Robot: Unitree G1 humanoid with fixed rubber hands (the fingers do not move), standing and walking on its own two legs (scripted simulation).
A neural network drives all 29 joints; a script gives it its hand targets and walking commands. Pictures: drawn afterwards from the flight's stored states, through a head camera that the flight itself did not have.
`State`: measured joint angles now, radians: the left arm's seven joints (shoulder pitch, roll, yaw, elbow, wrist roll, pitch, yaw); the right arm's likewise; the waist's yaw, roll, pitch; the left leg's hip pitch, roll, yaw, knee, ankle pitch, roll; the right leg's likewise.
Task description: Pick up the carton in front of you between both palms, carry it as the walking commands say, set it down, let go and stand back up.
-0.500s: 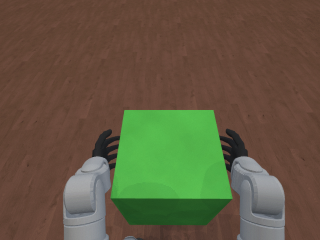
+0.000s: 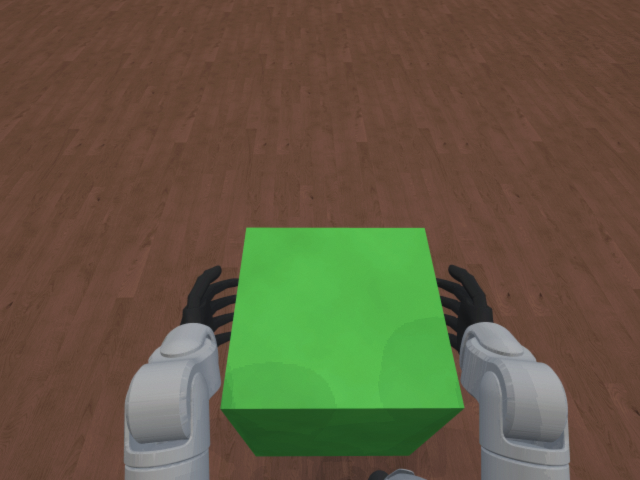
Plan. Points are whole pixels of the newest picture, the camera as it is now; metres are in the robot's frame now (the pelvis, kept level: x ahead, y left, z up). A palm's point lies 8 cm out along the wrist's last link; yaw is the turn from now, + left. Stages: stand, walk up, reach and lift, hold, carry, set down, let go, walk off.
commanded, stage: carry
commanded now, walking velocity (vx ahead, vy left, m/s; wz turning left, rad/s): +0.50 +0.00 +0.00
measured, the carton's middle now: (334, 350) +0.28 +0.00 +0.01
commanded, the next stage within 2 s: none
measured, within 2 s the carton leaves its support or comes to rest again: neither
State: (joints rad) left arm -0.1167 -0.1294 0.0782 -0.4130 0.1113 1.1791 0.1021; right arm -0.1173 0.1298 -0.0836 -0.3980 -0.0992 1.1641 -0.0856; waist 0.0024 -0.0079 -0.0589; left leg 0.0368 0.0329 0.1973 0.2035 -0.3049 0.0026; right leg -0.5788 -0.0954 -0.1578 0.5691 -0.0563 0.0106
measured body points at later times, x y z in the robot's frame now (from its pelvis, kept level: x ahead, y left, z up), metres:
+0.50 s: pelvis +0.25 -0.01 +0.00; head +0.25 -0.01 +0.45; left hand +0.54 +0.14 +0.08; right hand +0.54 -0.16 +0.08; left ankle +0.29 +0.10 -0.74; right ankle +0.20 -0.11 -0.74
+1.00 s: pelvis +0.30 +0.00 -0.01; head +0.29 +0.00 +0.44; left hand +0.59 +0.14 +0.05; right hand +0.58 -0.16 +0.05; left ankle +0.29 +0.10 -0.74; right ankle +0.21 -0.11 -0.74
